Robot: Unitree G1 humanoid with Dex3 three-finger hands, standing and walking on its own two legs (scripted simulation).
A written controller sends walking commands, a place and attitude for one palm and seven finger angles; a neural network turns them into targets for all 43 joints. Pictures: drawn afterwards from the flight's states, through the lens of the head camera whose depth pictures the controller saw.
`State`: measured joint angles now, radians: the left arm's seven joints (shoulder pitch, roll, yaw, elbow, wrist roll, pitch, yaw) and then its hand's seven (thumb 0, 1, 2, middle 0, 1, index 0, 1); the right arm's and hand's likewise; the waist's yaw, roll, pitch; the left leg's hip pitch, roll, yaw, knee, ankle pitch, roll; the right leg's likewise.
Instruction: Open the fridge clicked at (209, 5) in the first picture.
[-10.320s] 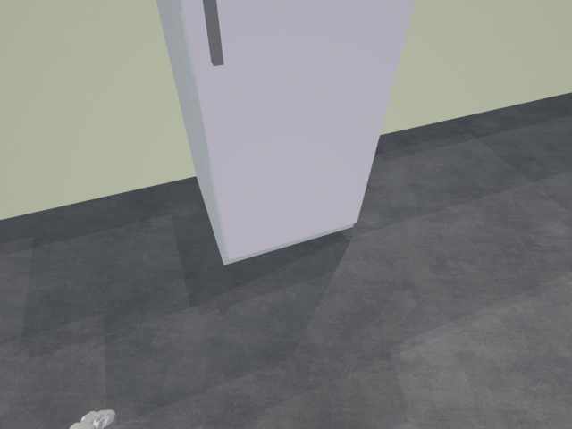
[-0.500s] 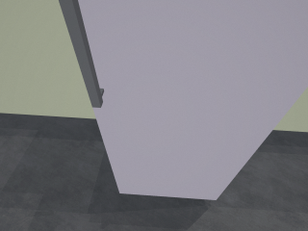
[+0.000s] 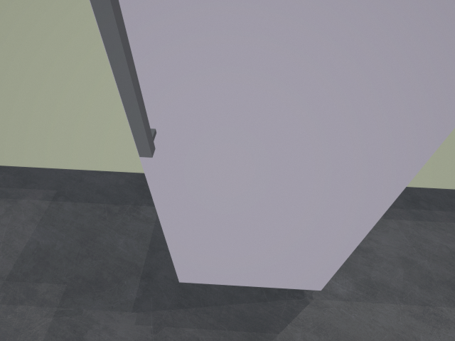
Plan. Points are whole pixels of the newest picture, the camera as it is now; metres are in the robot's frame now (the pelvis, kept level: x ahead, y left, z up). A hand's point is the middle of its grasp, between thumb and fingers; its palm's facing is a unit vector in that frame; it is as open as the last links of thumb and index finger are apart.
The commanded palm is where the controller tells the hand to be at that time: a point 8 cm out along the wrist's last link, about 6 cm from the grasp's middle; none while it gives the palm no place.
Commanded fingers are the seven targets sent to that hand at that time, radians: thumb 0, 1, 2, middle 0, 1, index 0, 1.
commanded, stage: look again from close up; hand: left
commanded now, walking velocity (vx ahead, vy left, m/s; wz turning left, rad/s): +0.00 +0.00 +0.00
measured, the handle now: (134, 82) +0.42 +0.17 +0.25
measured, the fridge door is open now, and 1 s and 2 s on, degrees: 0 0 0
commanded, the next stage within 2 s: raise the hand to about handle height in 0.04 s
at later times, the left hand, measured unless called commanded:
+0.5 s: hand (137, 304) +0.17 +0.15 +0.02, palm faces -0.07 -1.00 +0.01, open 8.2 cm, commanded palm +0.12 +0.24 +0.01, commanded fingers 0.00 0.46 0.71 -0.23 -0.58 -0.23 -0.58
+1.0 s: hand (67, 264) +0.20 +0.24 +0.10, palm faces +0.06 -0.99 -0.09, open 11.2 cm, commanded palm +0.15 +0.28 +0.12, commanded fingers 0.00 -0.13 0.46 -0.27 -0.96 -0.27 -0.96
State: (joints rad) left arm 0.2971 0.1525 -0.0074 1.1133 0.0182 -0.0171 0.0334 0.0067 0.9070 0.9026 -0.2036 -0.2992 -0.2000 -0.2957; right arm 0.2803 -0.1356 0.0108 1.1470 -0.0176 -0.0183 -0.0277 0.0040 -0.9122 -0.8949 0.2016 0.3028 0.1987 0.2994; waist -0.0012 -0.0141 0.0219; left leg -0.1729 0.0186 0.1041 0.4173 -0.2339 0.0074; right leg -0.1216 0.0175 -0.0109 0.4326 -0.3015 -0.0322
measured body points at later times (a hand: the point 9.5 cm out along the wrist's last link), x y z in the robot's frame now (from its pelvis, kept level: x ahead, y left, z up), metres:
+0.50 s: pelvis -0.03 +0.00 -0.03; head -0.03 +0.00 +0.42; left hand +0.17 +0.21 +0.02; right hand +0.19 -0.25 -0.07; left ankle -0.01 +0.11 -0.74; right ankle -0.04 -0.10 -0.74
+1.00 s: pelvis -0.03 +0.00 -0.02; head -0.03 -0.01 +0.43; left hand +0.19 +0.29 +0.11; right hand +0.13 -0.22 -0.10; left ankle -0.01 +0.11 -0.74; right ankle -0.04 -0.10 -0.74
